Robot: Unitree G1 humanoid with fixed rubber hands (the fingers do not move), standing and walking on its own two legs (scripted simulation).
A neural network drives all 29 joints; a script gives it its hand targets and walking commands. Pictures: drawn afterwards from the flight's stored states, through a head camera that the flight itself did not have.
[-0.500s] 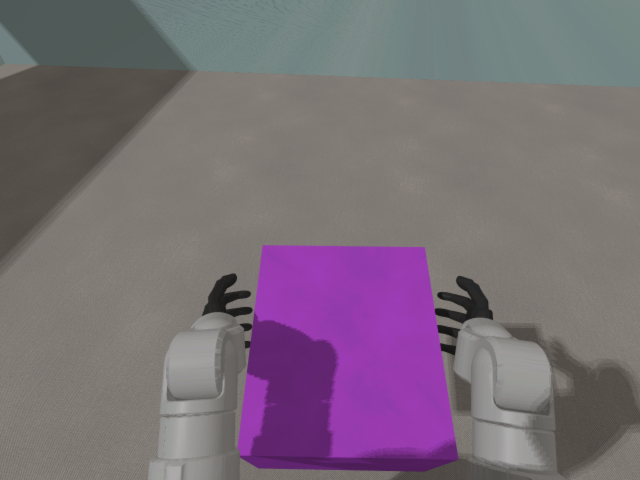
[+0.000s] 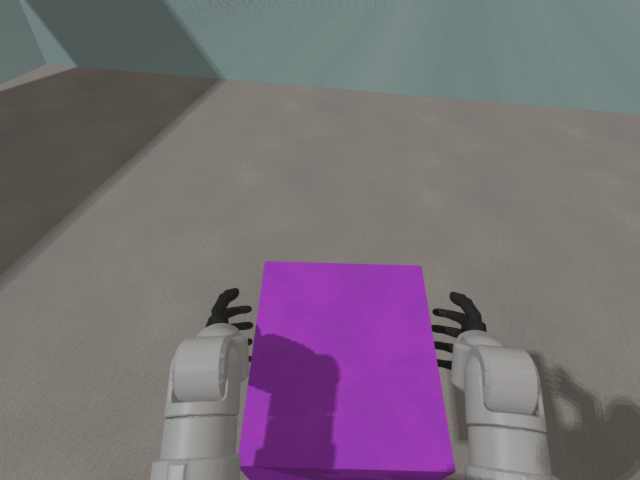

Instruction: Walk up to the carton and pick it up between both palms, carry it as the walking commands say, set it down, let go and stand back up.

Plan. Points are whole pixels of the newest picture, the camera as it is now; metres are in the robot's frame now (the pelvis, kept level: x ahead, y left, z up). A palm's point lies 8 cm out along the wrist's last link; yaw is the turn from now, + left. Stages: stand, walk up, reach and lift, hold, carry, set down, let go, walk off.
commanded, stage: carry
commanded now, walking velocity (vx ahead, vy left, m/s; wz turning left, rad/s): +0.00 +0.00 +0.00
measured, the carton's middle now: (340, 372) +0.30 +0.00 -0.02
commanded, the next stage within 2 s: none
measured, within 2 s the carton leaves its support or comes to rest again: neither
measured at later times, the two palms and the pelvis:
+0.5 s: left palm (206, 323) +0.31 +0.18 +0.07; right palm (445, 328) +0.31 -0.13 +0.07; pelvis +0.03 +0.02 +0.00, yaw +0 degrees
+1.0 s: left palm (200, 325) +0.32 +0.19 +0.06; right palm (436, 330) +0.32 -0.12 +0.06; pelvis +0.04 +0.03 +0.00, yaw +0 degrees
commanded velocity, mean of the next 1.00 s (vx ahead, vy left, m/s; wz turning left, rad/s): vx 0.00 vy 0.00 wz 0.00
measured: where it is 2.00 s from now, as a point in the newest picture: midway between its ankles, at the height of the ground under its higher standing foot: outside the picture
